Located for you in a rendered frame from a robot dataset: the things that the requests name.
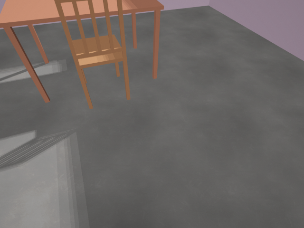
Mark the table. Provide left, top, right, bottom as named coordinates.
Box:
left=0, top=0, right=164, bottom=103

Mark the chair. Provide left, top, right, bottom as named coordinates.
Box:
left=54, top=0, right=130, bottom=109

